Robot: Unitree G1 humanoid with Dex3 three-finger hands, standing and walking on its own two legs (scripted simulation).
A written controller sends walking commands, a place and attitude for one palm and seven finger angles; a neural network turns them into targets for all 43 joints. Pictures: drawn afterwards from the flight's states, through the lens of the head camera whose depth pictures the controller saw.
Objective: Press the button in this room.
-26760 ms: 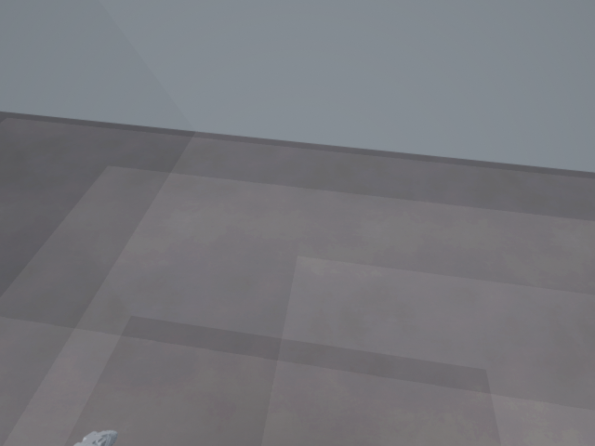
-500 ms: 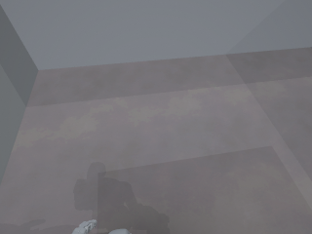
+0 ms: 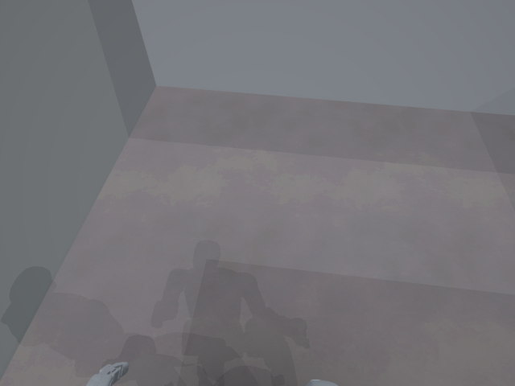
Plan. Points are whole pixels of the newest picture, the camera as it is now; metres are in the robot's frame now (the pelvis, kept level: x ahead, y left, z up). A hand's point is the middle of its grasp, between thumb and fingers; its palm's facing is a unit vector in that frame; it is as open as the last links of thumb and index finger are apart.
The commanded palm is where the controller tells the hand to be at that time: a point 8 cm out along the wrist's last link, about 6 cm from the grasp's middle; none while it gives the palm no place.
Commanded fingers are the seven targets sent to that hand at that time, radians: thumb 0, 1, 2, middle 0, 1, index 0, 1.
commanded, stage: turn to face it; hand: left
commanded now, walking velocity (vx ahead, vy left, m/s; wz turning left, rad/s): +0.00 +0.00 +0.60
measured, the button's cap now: out of the picture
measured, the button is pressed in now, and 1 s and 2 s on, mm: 0 0 0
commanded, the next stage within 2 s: none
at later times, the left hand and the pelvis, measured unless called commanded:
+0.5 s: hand out of the picture -0.05 +0.16 -0.16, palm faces +0.35 -0.90 -0.27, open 7.4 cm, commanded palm none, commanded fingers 0.00 0.90 0.90 -0.20 -0.30 -0.20 -0.30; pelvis -0.01 -0.04 +0.00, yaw +20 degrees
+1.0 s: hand out of the picture -0.02 +0.23 -0.15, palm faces +0.57 -0.78 -0.26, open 7.4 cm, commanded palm none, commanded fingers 0.00 0.90 0.90 -0.20 -0.30 -0.20 -0.30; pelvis -0.01 -0.02 +0.00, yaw +36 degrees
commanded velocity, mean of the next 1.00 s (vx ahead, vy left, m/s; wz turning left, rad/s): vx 0.00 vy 0.00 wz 0.60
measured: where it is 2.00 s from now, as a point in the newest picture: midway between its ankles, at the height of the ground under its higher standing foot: outside the picture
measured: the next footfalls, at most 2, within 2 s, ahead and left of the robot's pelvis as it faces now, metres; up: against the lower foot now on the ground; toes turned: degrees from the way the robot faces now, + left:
right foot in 0.08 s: +0.04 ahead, -0.13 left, +0.00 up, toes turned +1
left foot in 0.58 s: -0.05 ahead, +0.09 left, +0.00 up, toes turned +30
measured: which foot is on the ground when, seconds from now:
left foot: down 0.00-0.08, up 0.10-0.56, down 0.58-1.00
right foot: up 0.00-0.06, down 0.08-0.60, up 0.62-1.00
